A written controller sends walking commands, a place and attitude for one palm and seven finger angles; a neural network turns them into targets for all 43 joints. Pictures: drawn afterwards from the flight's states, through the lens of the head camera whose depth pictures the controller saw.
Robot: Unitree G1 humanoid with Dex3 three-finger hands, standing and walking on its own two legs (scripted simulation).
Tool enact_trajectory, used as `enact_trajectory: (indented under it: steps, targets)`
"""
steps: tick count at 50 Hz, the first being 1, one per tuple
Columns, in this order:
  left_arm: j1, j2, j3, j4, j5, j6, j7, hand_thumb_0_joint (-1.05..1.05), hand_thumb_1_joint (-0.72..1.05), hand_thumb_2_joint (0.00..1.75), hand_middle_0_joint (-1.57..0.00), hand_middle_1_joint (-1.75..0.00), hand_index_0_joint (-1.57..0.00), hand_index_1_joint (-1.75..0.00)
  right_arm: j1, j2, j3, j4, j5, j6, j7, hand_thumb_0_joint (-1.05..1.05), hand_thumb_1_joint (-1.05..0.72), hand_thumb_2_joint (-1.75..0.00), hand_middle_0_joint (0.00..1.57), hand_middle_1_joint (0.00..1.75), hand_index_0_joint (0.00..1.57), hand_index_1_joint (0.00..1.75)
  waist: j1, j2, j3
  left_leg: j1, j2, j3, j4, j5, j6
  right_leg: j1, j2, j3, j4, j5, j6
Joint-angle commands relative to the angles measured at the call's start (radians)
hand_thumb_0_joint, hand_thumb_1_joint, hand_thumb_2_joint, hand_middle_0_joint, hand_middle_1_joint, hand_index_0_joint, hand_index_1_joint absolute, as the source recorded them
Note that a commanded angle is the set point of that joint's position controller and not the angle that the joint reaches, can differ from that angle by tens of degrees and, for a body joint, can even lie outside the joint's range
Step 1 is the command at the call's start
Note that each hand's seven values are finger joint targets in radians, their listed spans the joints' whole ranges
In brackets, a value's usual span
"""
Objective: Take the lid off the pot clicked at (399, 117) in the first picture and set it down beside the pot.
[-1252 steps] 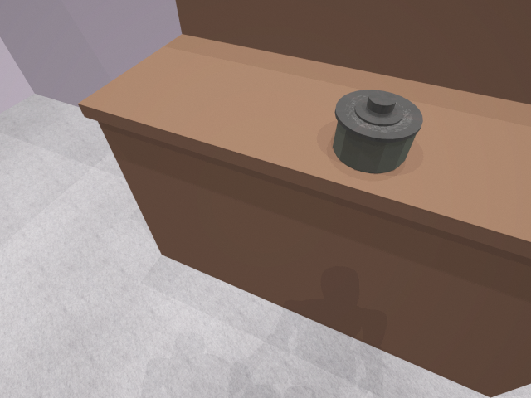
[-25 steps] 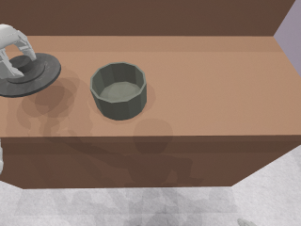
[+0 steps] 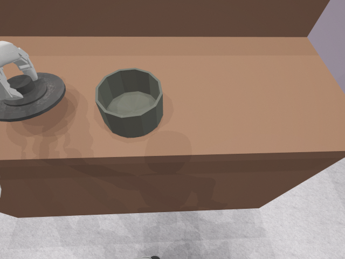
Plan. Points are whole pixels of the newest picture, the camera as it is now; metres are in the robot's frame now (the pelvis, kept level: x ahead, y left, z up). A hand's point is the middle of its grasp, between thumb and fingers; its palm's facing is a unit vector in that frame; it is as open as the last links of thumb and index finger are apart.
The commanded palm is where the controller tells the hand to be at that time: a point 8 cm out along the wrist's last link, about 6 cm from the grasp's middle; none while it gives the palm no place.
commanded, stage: lower the lid onto the table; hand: left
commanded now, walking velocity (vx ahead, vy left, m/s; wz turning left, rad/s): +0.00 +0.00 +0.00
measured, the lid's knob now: (20, 84) +0.46 +0.34 +0.12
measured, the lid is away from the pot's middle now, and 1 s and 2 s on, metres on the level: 0.24 0.24 0.24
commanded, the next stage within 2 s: open the fingers wide in 1.06 s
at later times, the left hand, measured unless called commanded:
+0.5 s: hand (15, 95) +0.43 +0.34 +0.12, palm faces -0.48 -0.19 -0.86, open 8.5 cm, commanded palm +0.46 +0.35 +0.20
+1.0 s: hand (16, 105) +0.43 +0.35 +0.09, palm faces -0.50 -0.19 -0.85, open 8.5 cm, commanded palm +0.46 +0.36 +0.16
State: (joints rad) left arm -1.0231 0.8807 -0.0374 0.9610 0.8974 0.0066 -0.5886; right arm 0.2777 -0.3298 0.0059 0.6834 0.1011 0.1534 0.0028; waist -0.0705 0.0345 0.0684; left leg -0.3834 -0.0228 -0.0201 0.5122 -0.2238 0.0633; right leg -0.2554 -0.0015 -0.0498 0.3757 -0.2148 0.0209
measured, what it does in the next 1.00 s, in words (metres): stands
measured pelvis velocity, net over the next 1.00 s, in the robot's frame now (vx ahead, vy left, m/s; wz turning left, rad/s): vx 0.00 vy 0.01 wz -0.01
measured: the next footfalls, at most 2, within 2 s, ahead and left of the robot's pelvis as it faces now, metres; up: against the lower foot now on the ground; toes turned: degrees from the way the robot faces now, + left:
none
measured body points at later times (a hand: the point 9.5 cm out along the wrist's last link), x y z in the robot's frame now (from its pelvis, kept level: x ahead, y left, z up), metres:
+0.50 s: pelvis +0.00 +0.00 +0.00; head +0.08 +0.01 +0.44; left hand +0.45 +0.35 +0.17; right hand +0.06 -0.28 -0.12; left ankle +0.02 +0.08 -0.74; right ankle -0.02 -0.14 -0.74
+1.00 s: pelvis +0.00 +0.01 -0.01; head +0.08 +0.02 +0.43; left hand +0.45 +0.36 +0.14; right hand +0.03 -0.28 -0.12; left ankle +0.02 +0.08 -0.74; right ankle -0.02 -0.14 -0.74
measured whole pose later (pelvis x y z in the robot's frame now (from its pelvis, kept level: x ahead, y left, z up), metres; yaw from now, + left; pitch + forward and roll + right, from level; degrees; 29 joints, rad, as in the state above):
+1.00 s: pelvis +0.00 +0.01 -0.01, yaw -1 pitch +8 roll -4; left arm -0.96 0.89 0.02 1.09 0.92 -0.15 -0.51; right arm 0.31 -0.32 0.01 0.68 0.09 0.16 0.00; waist -0.09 0.03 0.03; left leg -0.49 -0.02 -0.01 0.61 -0.26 0.07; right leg -0.36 0.00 -0.04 0.47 -0.25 0.03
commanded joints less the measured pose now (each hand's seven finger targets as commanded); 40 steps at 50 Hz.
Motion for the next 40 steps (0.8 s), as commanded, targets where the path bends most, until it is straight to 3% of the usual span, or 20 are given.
enact_trajectory:
  steps: [1,3,5,11,13,14,17,18,20,24,27,28,31,33,35,36,38,40]
  targets:
    - [-0.510,0.382,0.142,-0.227,-0.008,-0.037,0.067,0.00,0.55,1.09,-0.95,-1.08,-0.76,-0.99,0.056,-0.182,-0.057,-0.078,0.000,-0.031,-0.016,0.00,-0.90,-0.90,0.20,0.30,0.20,0.30,-0.011,0.121,-0.499,0.398,-0.005,-0.044,-0.011,0.389,0.039,-0.001,0.093,-0.023,0.001,0.237,-0.045]
    - [-0.488,0.354,0.120,-0.168,-0.014,-0.045,0.060,0.00,0.55,1.09,-0.95,-1.08,-0.76,-0.99,0.049,-0.183,-0.052,-0.077,0.001,-0.026,-0.017,0.00,-0.90,-0.90,0.20,0.30,0.20,0.30,-0.012,0.123,-0.469,0.362,-0.010,-0.039,-0.015,0.388,0.039,-0.007,0.088,-0.026,0.000,0.253,-0.049]
    - [-0.487,0.361,0.127,-0.142,-0.007,-0.045,0.062,0.00,0.55,1.09,-0.95,-1.08,-0.76,-0.99,0.060,-0.183,-0.057,-0.070,0.001,-0.021,-0.013,0.00,-0.90,-0.90,0.20,0.30,0.20,0.30,-0.016,0.092,-0.455,0.344,-0.014,-0.035,-0.007,0.365,0.041,-0.009,0.090,-0.025,0.005,0.251,-0.042]
    - [-0.489,0.396,0.152,-0.236,0.001,-0.069,0.079,0.00,0.55,1.09,-0.95,-1.08,-0.76,-0.99,0.049,-0.182,-0.059,-0.091,0.000,-0.020,-0.005,0.00,-0.90,-0.90,0.20,0.30,0.20,0.30,-0.009,0.161,-0.518,0.402,-0.003,-0.051,0.011,0.478,0.035,-0.020,0.091,-0.022,0.024,0.267,-0.045]
    - [-0.459,0.335,0.116,-0.227,-0.008,-0.071,0.071,0.00,0.55,1.09,-0.95,-1.08,-0.76,-0.99,0.046,-0.178,-0.061,-0.098,-0.003,-0.019,-0.007,0.00,-0.90,-0.90,0.20,0.30,0.20,0.30,-0.013,0.160,-0.512,0.417,-0.001,-0.054,0.014,0.503,0.036,-0.051,0.090,-0.029,0.018,0.259,-0.047]
    - [-0.446,0.364,0.146,-0.214,-0.013,-0.070,0.075,0.00,0.55,1.09,-0.95,-1.08,-0.76,-0.99,0.057,-0.182,-0.063,-0.083,-0.003,-0.015,-0.004,0.00,-0.90,-0.90,0.20,0.30,0.20,0.30,-0.015,0.141,-0.489,0.405,0.001,-0.056,0.017,0.493,0.036,-0.048,0.094,-0.028,0.021,0.260,-0.042]
    - [-0.442,0.330,0.118,-0.151,-0.016,-0.067,0.067,0.00,0.55,1.09,-0.95,-1.08,-0.76,-0.99,0.061,-0.179,-0.061,-0.082,0.000,-0.009,-0.004,0.00,-0.90,-0.90,0.20,0.30,0.20,0.30,-0.020,0.083,-0.457,0.337,-0.013,-0.041,0.007,0.368,0.039,-0.045,0.092,-0.031,0.016,0.233,-0.039]
    - [-0.425,0.358,0.140,-0.162,-0.015,-0.072,0.070,0.00,0.55,1.09,-0.95,-1.08,-0.76,-0.99,0.056,-0.184,-0.061,-0.091,0.001,-0.009,-0.005,0.00,-0.90,-0.90,0.20,0.30,0.20,0.30,-0.010,0.087,-0.481,0.343,-0.009,-0.038,0.010,0.395,0.039,-0.035,0.086,-0.028,0.022,0.246,-0.043]
    - [-0.477,0.345,0.116,-0.183,-0.004,-0.076,0.076,0.00,0.55,1.09,-0.95,-1.08,-0.76,-0.99,0.057,-0.180,-0.060,-0.085,-0.001,-0.002,-0.005,0.00,-0.90,-0.90,0.20,0.30,0.20,0.30,-0.021,0.115,-0.497,0.359,-0.012,-0.040,0.017,0.388,0.038,-0.053,0.091,-0.028,0.028,0.233,-0.041]
    - [-0.495,0.375,0.136,-0.177,-0.007,-0.100,0.087,0.00,0.55,1.09,-0.95,-1.08,-0.76,-0.99,0.068,-0.182,-0.058,-0.071,-0.003,-0.005,-0.013,0.00,-0.90,-0.90,0.20,0.30,0.20,0.30,-0.021,0.122,-0.504,0.372,-0.005,-0.044,0.026,0.401,0.039,-0.060,0.094,-0.027,0.036,0.234,-0.043]
    - [-0.493,0.384,0.140,-0.145,-0.004,-0.112,0.091,0.00,0.55,1.09,-0.95,-1.08,-0.76,-0.99,0.070,-0.182,-0.055,-0.068,-0.001,-0.006,-0.014,0.00,-0.90,-0.90,0.20,0.30,0.20,0.30,-0.020,0.132,-0.487,0.337,-0.011,-0.039,0.019,0.336,0.038,-0.065,0.092,-0.028,0.034,0.209,-0.043]
    - [-0.502,0.372,0.127,-0.183,-0.002,-0.120,0.091,0.00,0.55,1.09,-0.95,-1.08,-0.76,-0.99,0.057,-0.182,-0.055,-0.080,-0.004,-0.007,-0.017,0.00,-0.90,-0.90,0.20,0.30,0.20,0.30,-0.013,0.167,-0.510,0.365,-0.005,-0.043,0.020,0.376,0.037,-0.078,0.088,-0.028,0.036,0.210,-0.049]
    - [-0.488,0.340,0.102,-0.137,0.003,-0.124,0.099,0.00,0.55,1.09,-0.95,-1.08,-0.76,-0.99,0.074,-0.179,-0.055,-0.065,-0.003,-0.010,-0.017,0.00,-0.90,-0.90,0.20,0.30,0.20,0.30,-0.026,0.163,-0.473,0.357,-0.002,-0.046,0.031,0.362,0.033,-0.106,0.095,-0.031,0.043,0.193,-0.047]
    - [-0.465,0.327,0.100,-0.138,0.003,-0.134,0.098,0.00,0.55,1.09,-0.95,-1.08,-0.76,-0.99,0.073,-0.179,-0.057,-0.076,-0.006,-0.014,-0.019,0.00,-0.90,-0.90,0.20,0.30,0.20,0.30,-0.018,0.150,-0.495,0.366,-0.003,-0.049,0.034,0.383,0.036,-0.109,0.092,-0.032,0.044,0.200,-0.051]
    - [-0.452,0.357,0.128,-0.097,0.002,-0.134,0.102,0.00,0.55,1.09,-0.95,-1.08,-0.76,-0.99,0.091,-0.184,-0.056,-0.063,-0.003,-0.009,-0.018,0.00,-0.90,-0.90,0.20,0.30,0.20,0.30,-0.024,0.106,-0.486,0.327,-0.010,-0.044,0.039,0.344,0.037,-0.094,0.095,-0.029,0.051,0.208,-0.045]
    - [-0.452,0.346,0.117,-0.084,-0.002,-0.135,0.100,0.00,0.55,1.09,-0.95,-1.08,-0.76,-0.99,0.089,-0.182,-0.055,-0.063,-0.003,-0.012,-0.018,0.00,-0.90,-0.90,0.20,0.30,0.20,0.30,-0.027,0.100,-0.469,0.313,-0.009,-0.039,0.038,0.330,0.038,-0.096,0.093,-0.028,0.052,0.206,-0.045]
    - [-0.463,0.346,0.110,-0.112,0.000,-0.142,0.100,0.00,0.55,1.09,-0.95,-1.08,-0.76,-0.99,0.081,-0.186,-0.056,-0.070,-0.005,-0.010,-0.020,0.00,-0.90,-0.90,0.20,0.30,0.20,0.30,-0.020,0.129,-0.499,0.326,-0.007,-0.037,0.040,0.350,0.038,-0.100,0.087,-0.027,0.055,0.214,-0.049]
    - [-0.467,0.391,0.152,-0.144,0.010,-0.152,0.112,0.00,0.55,1.09,-0.95,-1.08,-0.76,-0.99,0.093,-0.187,-0.059,-0.066,-0.008,-0.008,-0.017,0.00,-0.90,-0.90,0.20,0.30,0.20,0.30,-0.018,0.135,-0.527,0.353,-0.007,-0.047,0.052,0.380,0.037,-0.100,0.094,-0.027,0.062,0.214,-0.046]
